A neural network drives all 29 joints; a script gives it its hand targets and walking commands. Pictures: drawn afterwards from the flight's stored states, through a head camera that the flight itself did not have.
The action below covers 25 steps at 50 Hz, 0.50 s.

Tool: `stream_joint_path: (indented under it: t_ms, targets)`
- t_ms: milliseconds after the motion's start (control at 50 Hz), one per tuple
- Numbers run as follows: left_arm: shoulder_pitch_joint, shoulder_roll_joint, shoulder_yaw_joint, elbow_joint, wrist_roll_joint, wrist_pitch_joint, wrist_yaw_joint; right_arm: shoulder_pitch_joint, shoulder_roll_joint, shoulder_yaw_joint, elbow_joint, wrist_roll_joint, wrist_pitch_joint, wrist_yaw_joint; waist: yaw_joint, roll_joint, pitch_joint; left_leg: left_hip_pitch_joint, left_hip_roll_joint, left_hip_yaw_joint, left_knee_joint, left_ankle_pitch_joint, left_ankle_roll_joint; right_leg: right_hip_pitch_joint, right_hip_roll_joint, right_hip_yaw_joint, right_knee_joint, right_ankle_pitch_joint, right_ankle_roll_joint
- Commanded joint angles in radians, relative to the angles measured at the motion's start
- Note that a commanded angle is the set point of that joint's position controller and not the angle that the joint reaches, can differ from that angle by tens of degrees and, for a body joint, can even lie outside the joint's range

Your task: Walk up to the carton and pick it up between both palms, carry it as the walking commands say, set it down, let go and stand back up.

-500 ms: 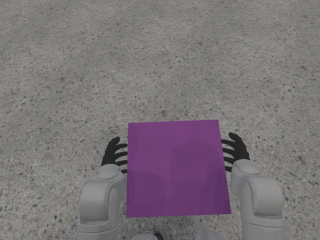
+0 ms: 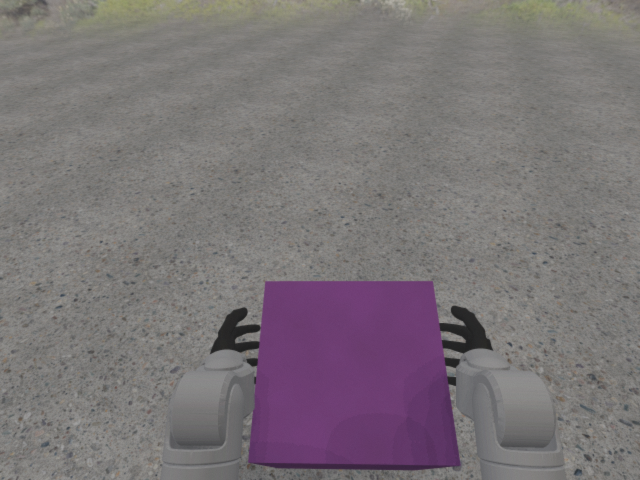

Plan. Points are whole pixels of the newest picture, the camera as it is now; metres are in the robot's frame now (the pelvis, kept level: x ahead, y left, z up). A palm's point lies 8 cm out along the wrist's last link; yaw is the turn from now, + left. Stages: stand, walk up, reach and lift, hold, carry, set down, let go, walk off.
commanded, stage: carry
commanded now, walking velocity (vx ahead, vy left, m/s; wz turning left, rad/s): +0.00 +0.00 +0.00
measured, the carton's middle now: (347, 384) +0.28 +0.00 -0.01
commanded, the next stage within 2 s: none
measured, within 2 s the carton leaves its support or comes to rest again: neither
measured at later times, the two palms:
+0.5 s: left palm (80, 410) +0.19 +0.29 +0.08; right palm (345, 400) +0.21 +0.01 +0.08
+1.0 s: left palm out of the picture +0.12 +0.33 +0.04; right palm (311, 477) +0.13 +0.04 +0.07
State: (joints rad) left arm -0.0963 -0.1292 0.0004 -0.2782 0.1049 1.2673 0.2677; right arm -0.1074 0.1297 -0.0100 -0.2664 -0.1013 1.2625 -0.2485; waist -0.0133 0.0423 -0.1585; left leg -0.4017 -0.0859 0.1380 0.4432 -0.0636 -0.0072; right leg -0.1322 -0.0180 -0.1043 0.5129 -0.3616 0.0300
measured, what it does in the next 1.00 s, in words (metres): steps to the left: left foot, then right foot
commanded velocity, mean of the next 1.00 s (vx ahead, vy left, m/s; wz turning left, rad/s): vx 0.00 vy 0.00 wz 0.00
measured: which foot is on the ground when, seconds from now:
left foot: down 0.00-0.12, up 0.14-0.24, down 0.26-1.00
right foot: down 0.00-0.28, up 0.30-0.76, down 0.78-1.00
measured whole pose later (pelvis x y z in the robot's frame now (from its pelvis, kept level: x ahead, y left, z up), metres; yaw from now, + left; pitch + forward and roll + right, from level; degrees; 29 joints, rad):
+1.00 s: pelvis -0.14 +0.17 +0.00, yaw +1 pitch -1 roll -2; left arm -0.19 -0.14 0.14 0.12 0.17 0.96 0.16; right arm -0.23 0.14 -0.11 0.09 -0.16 1.01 -0.14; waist 0.00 0.00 -0.12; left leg -0.33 -0.15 0.05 0.46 -0.15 0.08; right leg -0.27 0.03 -0.08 0.56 -0.35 -0.03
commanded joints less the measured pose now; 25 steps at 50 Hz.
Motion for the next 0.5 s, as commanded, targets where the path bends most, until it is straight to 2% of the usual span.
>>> stream_joint_path:
  t_ms: [0,20,40,60,80,100,120,140,160,180,200,220,240,260,280,300,320,340,360,380,400,420,440,460,480]
  targets:
    - [-0.609,-0.981,-0.489,-0.249,-0.32,-0.071,-0.216,-0.579,0.972,0.484,-0.2,0.382,-0.064,0.237,0.032,0.251,-0.027,-0.012,0.174,-0.291,-0.54,-0.519,-0.22,-0.103,0.109,-0.151,0.062,-0.3,-0.058]
    - [-0.616,-0.985,-0.507,-0.282,-0.327,-0.074,-0.217,-0.566,0.977,0.469,-0.196,0.397,-0.064,0.244,0.05,0.352,-0.059,-0.061,0.131,-0.198,-0.599,-0.422,-0.399,0.048,0.102,-0.216,0.01,-0.293,-0.067]
    - [-0.624,-0.975,-0.524,-0.301,-0.338,-0.077,-0.211,-0.584,0.976,0.451,-0.202,0.404,-0.064,0.25,0.098,0.381,-0.093,-0.085,-0.037,0.04,-0.369,-0.204,-0.634,0.181,0.052,-0.262,-0.189,-0.375,-0.135]
    - [-0.66,-0.965,-0.506,-0.305,-0.358,-0.088,-0.204,-0.572,0.99,0.442,-0.186,0.402,-0.069,0.248,0.122,-0.132,-0.166,0.097,-0.199,0.221,0.51,-0.018,-0.737,0.021,-0.234,-0.017,-0.503,-0.317,-0.241]
    - [-0.602,-0.972,-0.486,-0.307,-0.351,-0.095,-0.191,-0.575,0.977,0.468,-0.18,0.443,-0.07,0.25,0.085,-0.658,-0.242,0.105,0.117,-0.317,1.351,-0.688,-0.384,-0.367,-0.535,0.309,-0.272,0.069,-0.265]
    - [-0.554,-0.831,-0.339,-0.046,-0.219,-0.11,-0.189,-0.523,0.853,0.323,0.12,0.319,-0.098,0.254,0.023,-0.315,-0.171,0.077,0.234,-0.532,1.046,-0.593,-0.143,-0.381,-0.342,0.236,-0.107,0.086,-0.212]
    - [-0.442,-0.48,0.012,0.305,0.093,-0.226,-0.217,-0.513,0.503,-0.028,0.471,0.023,-0.216,0.275,-0.003,-0.216,-0.141,0.125,0.201,-0.4,0.781,-0.405,-0.022,-0.406,-0.263,0.159,-0.123,-0.041,-0.159]
    - [-0.59,-0.831,-0.339,-0.046,-0.258,-0.209,-0.202,-0.588,0.853,0.323,0.12,0.374,-0.198,0.265,-0.024,-0.148,-0.086,0.077,0.24,-0.38,0.37,-0.351,0.04,-0.261,-0.185,0.082,-0.033,0.109,-0.1]
    - [-0.574,-1.078,-0.579,-0.262,-0.354,-0.201,-0.215,-0.424,0.958,0.438,-0.184,0.351,-0.216,0.234,-0.051,-0.03,-0.216,0.127,0.117,-0.233,0.116,-0.295,0.029,-0.04,-0.172,-0.038,0.173,0.132,-0.042]
    - [-0.606,-1.08,-0.6,-0.283,-0.39,-0.186,-0.238,-0.425,1.012,0.416,-0.247,0.331,-0.224,0.236,-0.039,-0.012,-0.246,0.17,0.066,-0.101,0.043,0.041,-0.011,-0.014,-0.11,-0.092,0.175,0.177,-0.052]
    - [-0.72,-1.112,-0.658,-0.442,-0.477,-0.183,-0.267,-0.453,1.097,0.454,-0.342,0.381,-0.219,0.244,-0.005,0.041,-0.274,0.207,0.108,-0.215,0.043,0.371,-0.032,-0.064,-0.025,-0.079,0.201,0.081,-0.054]
    - [-0.747,-1.067,-0.656,-0.334,-0.476,-0.159,-0.279,-0.414,1.039,0.386,-0.18,0.318,-0.207,0.234,0.013,0.35,-0.257,0.26,0.264,-0.473,0.035,0.744,-0.022,-0.227,0.022,-0.032,0.329,-0.091,-0.014]
    - [-0.707,-1.086,-0.636,-0.264,-0.464,-0.15,-0.268,-0.489,1.02,0.398,-0.237,0.337,-0.202,0.227,0.025,0.35,-0.291,0.401,0.306,-0.492,0.057,1.001,0.006,-0.338,0.043,0.047,0.399,-0.176,-0.009]
    - [-0.615,-1.053,-0.602,-0.205,-0.403,-0.141,-0.243,-0.499,0.972,0.405,-0.222,0.352,-0.177,0.229,0.03,0.304,-0.317,0.496,0.363,-0.392,0.08,0.935,0.017,-0.419,0.021,0.068,0.458,-0.179,0.002]
    - [-0.513,-1.023,-0.575,-0.168,-0.377,-0.128,-0.233,-0.454,0.922,0.392,-0.213,0.349,-0.162,0.228,0.019,0.289,-0.31,0.497,0.34,-0.365,0.094,0.914,0.019,-0.413,0.01,0.078,0.447,-0.154,0.029]
    - [-0.433,-0.953,-0.502,-0.04,-0.307,-0.139,-0.236,-0.385,0.877,0.347,-0.085,0.304,-0.169,0.242,0.017,0.22,-0.329,0.521,0.315,-0.416,0.089,0.904,0.017,-0.423,0.009,0.097,0.472,-0.142,0.03]
    - [-0.44,-1.039,-0.574,-0.134,-0.348,-0.13,-0.245,-0.395,0.954,0.412,-0.192,0.342,-0.169,0.251,0.021,0.175,-0.323,0.516,0.287,-0.406,0.079,0.905,0.015,-0.413,-0.005,0.104,0.46,-0.114,0.026]
    - [-0.462,-1.055,-0.597,-0.171,-0.36,-0.126,-0.255,-0.404,0.974,0.416,-0.217,0.343,-0.17,0.254,0.022,0.166,-0.33,0.495,0.28,-0.455,0.051,0.767,0.019,-0.401,-0.005,0.116,0.437,-0.105,0.017]
    - [-0.487,-1.069,-0.6,-0.188,-0.381,-0.135,-0.265,-0.407,0.994,0.411,-0.222,0.338,-0.173,0.261,0.014,0.086,-0.318,0.533,0.276,-0.455,0.023,0.771,-0.013,-0.426,0.021,0.091,0.458,-0.079,0.019]
    - [-0.528,-1.086,-0.633,-0.255,-0.396,-0.154,-0.271,-0.435,1.026,0.421,-0.258,0.353,-0.186,0.272,0.013,0.124,-0.321,0.551,0.278,-0.418,0.021,0.789,-0.019,-0.423,0.029,0.086,0.438,-0.056,0.011]
    - [-0.588,-1.101,-0.644,-0.28,-0.407,-0.164,-0.273,-0.467,1.041,0.426,-0.265,0.352,-0.187,0.276,0.012,0.086,-0.324,0.572,0.28,-0.418,0.003,0.754,-0.03,-0.419,0.043,0.077,0.417,-0.053,0.014]
    - [-0.561,-1.098,-0.626,-0.268,-0.392,-0.175,-0.272,-0.465,1.049,0.459,-0.273,0.373,-0.187,0.282,0.011,0.041,-0.344,0.612,0.278,-0.396,0.016,0.796,-0.023,-0.422,0.044,0.08,0.389,-0.048,0.013]
    - [-0.54,-1.094,-0.613,-0.259,-0.38,-0.185,-0.277,-0.501,1.035,0.487,-0.305,0.382,-0.193,0.287,0.014,-0.005,-0.339,0.614,0.277,-0.363,-0.015,0.792,-0.053,-0.401,0.053,0.064,0.376,-0.045,0.013]
    - [-0.515,-1.094,-0.602,-0.25,-0.364,-0.191,-0.273,-0.516,1.028,0.513,-0.35,0.394,-0.196,0.289,0.02,-0.007,-0.342,0.603,0.275,-0.353,-0.02,0.787,-0.054,-0.389,0.055,0.056,0.34,-0.024,0.013]
    - [-0.484,-1.058,-0.579,-0.235,-0.338,-0.192,-0.266,-0.506,1.013,0.525,-0.326,0.394,-0.192,0.293,0.01,-0.013,-0.337,0.584,0.263,-0.376,-0.055,0.657,-0.045,-0.355,0.069,0.052,0.296,-0.036,0.01]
